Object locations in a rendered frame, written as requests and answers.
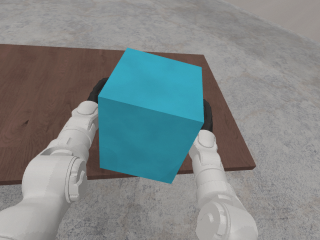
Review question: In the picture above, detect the left robot hand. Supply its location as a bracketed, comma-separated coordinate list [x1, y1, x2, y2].
[87, 77, 109, 104]

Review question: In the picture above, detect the right robot hand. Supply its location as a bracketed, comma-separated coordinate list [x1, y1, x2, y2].
[200, 99, 213, 133]

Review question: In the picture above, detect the left robot upper arm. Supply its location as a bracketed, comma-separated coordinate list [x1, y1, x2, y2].
[0, 155, 88, 240]

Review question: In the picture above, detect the left robot forearm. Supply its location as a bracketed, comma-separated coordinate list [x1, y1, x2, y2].
[21, 100, 99, 197]

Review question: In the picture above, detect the table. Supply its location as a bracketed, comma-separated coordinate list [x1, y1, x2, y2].
[0, 44, 256, 186]

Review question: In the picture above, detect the carton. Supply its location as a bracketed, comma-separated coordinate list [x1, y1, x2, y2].
[98, 47, 204, 184]

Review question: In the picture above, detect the right robot forearm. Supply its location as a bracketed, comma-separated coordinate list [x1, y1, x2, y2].
[188, 129, 248, 212]

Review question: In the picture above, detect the right robot upper arm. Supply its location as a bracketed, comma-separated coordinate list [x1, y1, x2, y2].
[195, 200, 258, 240]

